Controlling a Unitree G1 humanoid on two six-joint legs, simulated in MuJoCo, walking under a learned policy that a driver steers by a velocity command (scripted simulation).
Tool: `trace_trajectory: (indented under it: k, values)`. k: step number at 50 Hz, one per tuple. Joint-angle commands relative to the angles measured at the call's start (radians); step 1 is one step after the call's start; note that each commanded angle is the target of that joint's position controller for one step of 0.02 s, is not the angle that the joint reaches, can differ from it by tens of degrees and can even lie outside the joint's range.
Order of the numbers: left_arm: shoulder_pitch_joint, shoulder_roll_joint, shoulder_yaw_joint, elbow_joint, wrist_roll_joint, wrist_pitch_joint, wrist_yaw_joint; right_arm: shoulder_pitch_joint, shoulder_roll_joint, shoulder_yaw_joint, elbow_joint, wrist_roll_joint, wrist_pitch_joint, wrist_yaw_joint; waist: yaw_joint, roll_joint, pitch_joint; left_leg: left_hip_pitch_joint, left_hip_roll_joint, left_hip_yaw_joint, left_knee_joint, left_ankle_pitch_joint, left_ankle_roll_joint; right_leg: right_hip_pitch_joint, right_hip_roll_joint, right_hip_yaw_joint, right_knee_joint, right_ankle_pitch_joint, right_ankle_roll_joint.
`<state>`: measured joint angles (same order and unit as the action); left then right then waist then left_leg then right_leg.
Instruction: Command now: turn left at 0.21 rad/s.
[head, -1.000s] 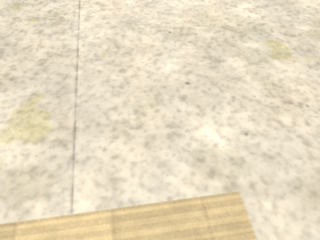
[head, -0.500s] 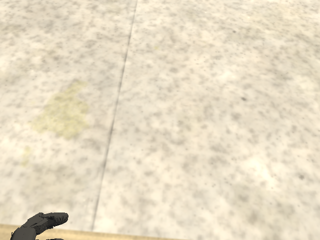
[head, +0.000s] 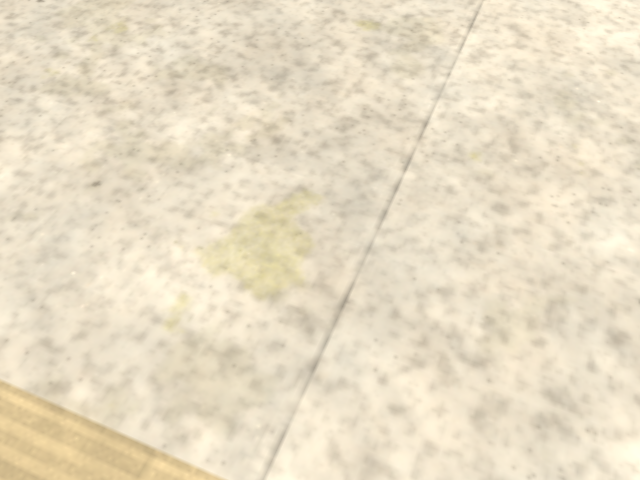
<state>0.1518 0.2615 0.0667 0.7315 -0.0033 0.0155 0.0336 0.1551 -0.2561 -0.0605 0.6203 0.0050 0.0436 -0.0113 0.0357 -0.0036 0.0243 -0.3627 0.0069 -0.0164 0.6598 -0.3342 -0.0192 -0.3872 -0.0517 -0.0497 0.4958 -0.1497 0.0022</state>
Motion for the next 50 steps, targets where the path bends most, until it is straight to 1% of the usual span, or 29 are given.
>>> trace_trajectory:
  k: [1,2,3,4,5,7,11,13,16,19,20,21,23,25,27,29,30,31,32,33,35,38,40,42,45,47,48,49,50]
  values:
    - [0.012,0.094,0.015,-0.044,-0.008,-0.013,-0.009,0.1,-0.102,-0.03,-0.046,-0.021,-0.009,0.006,-0.045,-0.097,-0.156,0.272,0.034,-0.053,-0.254,0.152,0.081,-0.018,-0.125,0.126,-0.033,-0.102,-0.082]
    - [0.031,0.026,-0.007,-0.065,0.037,-0.024,-0.024,0.096,-0.178,-0.041,-0.067,-0.031,-0.007,-0.006,0.001,0.177,-0.167,0.342,0.259,-0.303,-0.278,0.334,0.157,-0.159,-0.013,-0.005,0.198,-0.318,0.016]
    - [-0.046,0.075,0.009,-0.093,0.02,-0.029,-0.013,0.074,-0.168,-0.037,-0.065,-0.056,-0.017,0.002,-0.052,0.291,-0.125,0.128,0.357,-0.406,-0.371,0.24,0.287,-0.16,0.005,0.053,0.268,-0.431,0.031]
    - [-0.072,0.128,0.025,-0.087,0.005,-0.024,-0.005,0.019,-0.133,-0.026,-0.075,-0.064,-0.037,0.005,-0.045,0.223,-0.067,0.074,0.3,-0.366,-0.396,0.153,0.278,-0.128,-0.014,0.085,0.353,-0.381,0.036]
    - [-0.044,0.124,0.03,-0.063,0.004,-0.016,-0.003,-0.026,-0.099,-0.016,-0.065,-0.055,-0.051,0.004,-0.021,0.199,-0.053,0.062,0.251,-0.302,-0.385,0.148,0.238,-0.12,-0.013,0.09,0.378,-0.327,0.042]
    - [0.019,0.104,0.032,-0.021,0.021,-0.003,0.001,-0.066,-0.081,-0.009,-0.055,-0.032,-0.065,0.001,-0.001,0.173,-0.059,0.064,0.197,-0.219,-0.347,0.291,0.2,-0.073,-0.02,0.092,0.4,-0.264,0.061]
    - [0.004,0.046,0.005,-0.022,0.006,-0.013,-0.008,-0.022,-0.049,-0.002,-0.022,-0.024,-0.06,-0.001,-0.024,0.151,-0.102,0.158,0.166,-0.172,-0.256,0.5,0.21,0.016,-0.007,0.061,0.215,-0.26,0.072]
    - [0.039,0.038,-0.003,-0.005,0.007,-0.018,-0.015,0.007,-0.049,-0.002,-0.003,-0.008,-0.052,-0.002,-0.014,0.141,-0.126,0.156,0.139,-0.181,-0.263,0.176,0.189,0.125,0.024,0.014,0.014,-0.114,0.057]
    - [0.081,0.128,0.017,0.008,0.007,-0.029,-0.016,0.054,-0.069,-0.011,-0.001,-0.011,-0.057,-0.001,-0.047,0.056,-0.029,-0.013,0.076,-0.2,-0.254,-0.302,0.15,0.162,0.015,0.033,0.07,-0.258,-0.032]
    - [0.148,0.119,0.019,0.03,-0.002,-0.065,-0.023,-0.009,-0.056,-0.016,-0.031,0.015,-0.089,-0.003,-0.006,-0.137,0.064,-0.115,-0.022,-0.019,-0.016,-0.275,0.094,0.078,-0.084,0.245,-0.121,-0.585,-0.147]
    - [0.187,0.138,0.023,0.038,-0.002,-0.074,-0.024,-0.021,-0.028,-0.012,-0.04,0.021,-0.105,0.002,0.002,-0.229,0.069,-0.185,-0.057,0.051,0.118,-0.188,0.075,0.142,-0.18,0.414,-0.213,-0.643,-0.202]
    - [0.197,0.165,0.029,0.038,-0.007,-0.078,-0.024,-0.049,-0.031,-0.015,-0.053,0.031,-0.121,0.008,0.008,-0.25,0.102,-0.258,-0.044,0.048,0.163,-0.142,0.081,0.176,-0.272,0.564,-0.272,-0.619,-0.258]
    - [0.209,0.174,0.032,0.032,-0.004,-0.085,-0.02,-0.098,-0.036,-0.019,-0.069,0.029,-0.138,0.02,0.027,-0.202,0.091,-0.344,0.007,-0.003,0.237,-0.213,0.104,0.252,-0.318,0.594,-0.274,-0.455,-0.275]
    - [0.176,0.177,0.033,0.024,-0.016,-0.079,-0.024,-0.096,-0.027,-0.015,-0.063,0.027,-0.145,0.033,0.016,-0.159,0.058,-0.259,0.026,0.015,0.101,-0.195,0.12,0.256,-0.264,0.45,-0.265,-0.338,-0.222]
    - [0.093,0.179,0.032,0.01,-0.034,-0.065,-0.031,0.003,-0.019,-0.022,-0.014,0.014,-0.145,0.043,-0.051,-0.158,0.013,0.073,-0.045,0.101,-0.113,0.077,0.11,0.101,-0.156,0.262,-0.214,-0.181,-0.164]
    - [0.083,0.144,0.021,0.002,-0.029,-0.069,-0.031,0.178,-0.061,-0.051,0.044,0.006,-0.127,0.042,-0.124,-0.116,-0.074,0.355,-0.066,0.095,-0.124,0.148,0.1,-0.011,-0.098,0.165,-0.06,-0.029,-0.119]
    - [0.041,0.077,0.0,-0.025,-0.02,-0.079,-0.033,0.309,-0.129,-0.072,0.061,0.002,-0.125,0.03,-0.177,0.057,-0.107,0.481,0.1,-0.15,-0.239,0.058,0.158,-0.133,-0.01,0.068,0.233,-0.025,-0.055]
    - [0.059,0.034,-0.014,-0.07,-0.019,-0.101,-0.026,0.385,-0.232,-0.088,0.052,-0.001,-0.126,0.029,-0.169,0.323,-0.148,0.598,0.334,-0.614,-0.395,-0.022,0.313,-0.37,0.088,0.054,0.553,-0.328,-0.008]
    - [0.05,0.098,0.003,-0.072,-0.035,-0.115,-0.026,0.362,-0.177,-0.068,0.052,-0.002,-0.135,0.028,-0.153,0.244,-0.1,0.567,0.384,-0.717,-0.434,-0.141,0.371,-0.494,0.046,0.134,0.718,-0.404,-0.021]
    - [0.038,0.115,0.008,-0.07,-0.046,-0.122,-0.032,0.311,-0.133,-0.051,0.045,0.0,-0.141,0.025,-0.123,0.168,-0.021,0.529,0.356,-0.613,-0.429,-0.166,0.345,-0.561,-0.003,0.141,0.761,-0.318,-0.046]
    - [0.026,0.102,0.009,-0.055,-0.013,-0.119,-0.036,0.195,-0.114,-0.034,0.025,-0.011,-0.136,0.025,-0.068,0.07,0.032,0.397,0.279,-0.384,-0.423,0.33,0.281,-0.488,-0.04,0.114,0.695,-0.189,-0.04]
    - [0.068,0.046,-0.002,-0.024,0.003,-0.091,-0.044,0.129,-0.085,-0.019,0.032,-0.013,-0.123,0.006,-0.014,0.08,-0.017,0.279,0.187,-0.13,-0.392,0.845,0.215,-0.288,-0.023,0.063,0.515,-0.11,0.009]
    - [0.021,0.008,-0.019,-0.028,0.006,-0.086,-0.045,0.108,-0.103,-0.02,0.045,-0.013,-0.114,-0.009,-0.017,0.098,-0.037,0.216,0.132,-0.021,-0.372,0.928,0.184,-0.155,0.011,0.03,0.303,0.005,0.026]
    - [-0.029,0.029,-0.017,-0.037,0.006,-0.086,-0.049,0.16,-0.149,-0.032,0.073,-0.006,-0.101,-0.017,-0.046,0.126,-0.076,0.233,0.135,-0.014,-0.354,0.913,0.182,-0.073,0.047,0.014,0.186,0.108,0.031]
    - [-0.039,0.073,-0.002,-0.044,0.005,-0.086,-0.059,0.143,-0.144,-0.031,0.085,0.009,-0.088,-0.019,-0.034,0.125,-0.083,0.243,0.167,-0.051,-0.285,0.813,0.18,-0.003,0.056,0.042,0.09,0.146,0.001]
    - [0.023,0.104,0.015,-0.022,0.019,-0.091,-0.059,0.113,-0.128,-0.027,0.084,0.015,-0.087,-0.019,0.013,0.09,-0.103,0.231,0.126,-0.051,-0.166,0.734,0.138,0.128,0.076,0.032,-0.062,0.289,-0.04]
    - [0.033,0.158,0.029,-0.029,0.028,-0.094,-0.049,0.151,-0.113,-0.023,0.085,-0.002,-0.093,-0.017,0.004,0.022,-0.143,0.186,0.062,-0.028,-0.072,0.598,0.084,0.249,-0.001,0.101,-0.059,0.679,-0.072]
    - [0.049,0.204,0.03,-0.043,0.053,-0.089,-0.035,0.243,-0.06,-0.006,0.087,-0.025,-0.101,-0.013,-0.037,-0.137,-0.259,0.034,-0.008,-0.008,0.132,0.19,0.018,0.474,-0.207,0.273,0.034,1.151,-0.206]
    - [0.065,0.115,0.003,-0.034,0.058,-0.076,-0.032,0.281,-0.036,0.006,0.109,-0.012,-0.089,-0.011,-0.024,-0.252,-0.379,-0.035,-0.037,-0.071,0.328,-0.34,-0.03,0.531,-0.355,0.426,0.007,1.28,-0.358]
